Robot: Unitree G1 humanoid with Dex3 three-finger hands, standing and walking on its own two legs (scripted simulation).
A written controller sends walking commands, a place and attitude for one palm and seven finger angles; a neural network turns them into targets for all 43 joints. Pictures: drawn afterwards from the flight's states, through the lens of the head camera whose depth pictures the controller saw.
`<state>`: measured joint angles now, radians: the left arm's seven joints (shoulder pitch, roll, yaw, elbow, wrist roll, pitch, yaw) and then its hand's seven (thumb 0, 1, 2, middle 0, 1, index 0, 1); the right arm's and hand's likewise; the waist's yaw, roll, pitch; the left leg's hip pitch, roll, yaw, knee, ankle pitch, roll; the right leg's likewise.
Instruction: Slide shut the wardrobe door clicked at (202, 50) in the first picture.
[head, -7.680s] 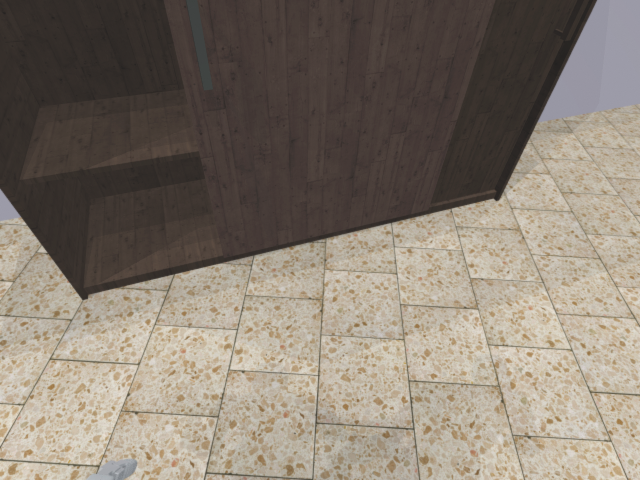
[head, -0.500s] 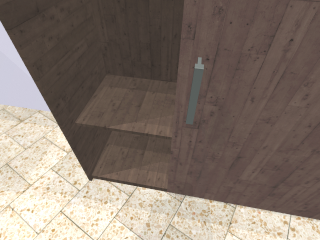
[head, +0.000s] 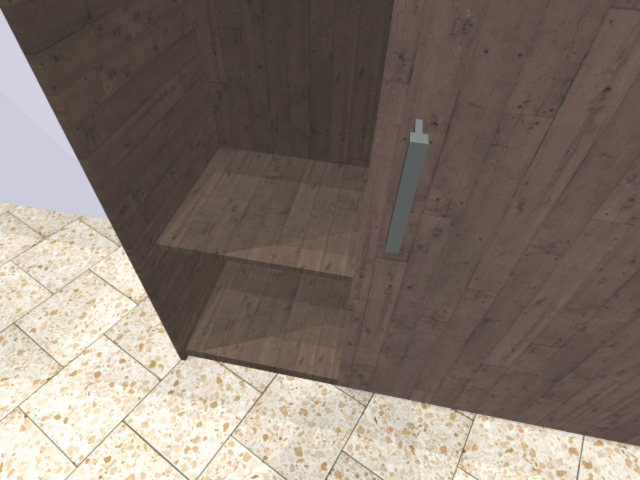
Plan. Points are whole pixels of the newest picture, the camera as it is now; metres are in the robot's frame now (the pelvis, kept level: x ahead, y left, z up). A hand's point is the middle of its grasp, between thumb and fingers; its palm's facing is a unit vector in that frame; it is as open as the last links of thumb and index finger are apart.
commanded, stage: look again from close up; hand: right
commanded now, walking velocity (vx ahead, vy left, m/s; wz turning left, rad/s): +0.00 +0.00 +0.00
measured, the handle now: (404, 190) +0.50 -0.09 +0.10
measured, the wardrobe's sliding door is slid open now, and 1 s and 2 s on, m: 0.51 0.51 0.51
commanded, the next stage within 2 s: none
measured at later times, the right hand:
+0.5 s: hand out of the picture -0.03 -0.12 -0.18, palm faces +0.06 +0.99 -0.14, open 7.4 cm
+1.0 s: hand out of the picture -0.02 -0.12 -0.17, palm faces +0.07 +0.99 -0.15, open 7.4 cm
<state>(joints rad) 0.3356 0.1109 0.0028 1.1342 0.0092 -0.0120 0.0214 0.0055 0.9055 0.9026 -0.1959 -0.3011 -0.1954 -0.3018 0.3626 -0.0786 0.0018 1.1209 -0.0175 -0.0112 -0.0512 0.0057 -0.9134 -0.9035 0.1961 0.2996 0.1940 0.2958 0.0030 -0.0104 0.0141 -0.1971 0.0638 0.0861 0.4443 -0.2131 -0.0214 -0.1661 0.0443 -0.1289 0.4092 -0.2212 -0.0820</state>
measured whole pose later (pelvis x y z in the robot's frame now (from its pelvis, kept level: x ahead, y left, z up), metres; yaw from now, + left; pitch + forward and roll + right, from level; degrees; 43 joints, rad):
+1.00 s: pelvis +0.01 +0.03 +0.00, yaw +0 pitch -1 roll +0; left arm 0.34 0.10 -0.01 1.14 0.01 -0.01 0.03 0.01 0.91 0.90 -0.20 -0.30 -0.20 -0.30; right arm 0.36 -0.08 0.00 1.13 -0.01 -0.02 -0.05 0.01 -0.91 -0.90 0.20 0.30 0.19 0.30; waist 0.00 -0.01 0.01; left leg -0.17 0.03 0.11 0.42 -0.22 0.02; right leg -0.15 0.01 -0.11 0.41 -0.23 -0.04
